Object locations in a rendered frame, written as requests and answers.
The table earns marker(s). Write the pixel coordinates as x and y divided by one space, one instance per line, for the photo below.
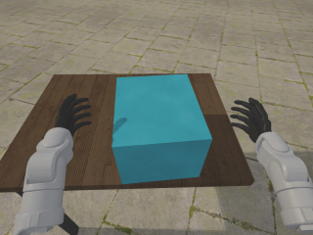
93 165

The left robot forearm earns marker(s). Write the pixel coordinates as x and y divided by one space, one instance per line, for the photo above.
44 184

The right robot forearm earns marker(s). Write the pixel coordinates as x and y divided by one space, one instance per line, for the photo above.
290 180

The carton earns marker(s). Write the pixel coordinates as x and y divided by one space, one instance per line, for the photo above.
159 131

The robot left hand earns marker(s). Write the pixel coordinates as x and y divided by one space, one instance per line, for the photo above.
66 117

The robot right hand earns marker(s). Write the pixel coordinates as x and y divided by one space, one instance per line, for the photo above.
257 119

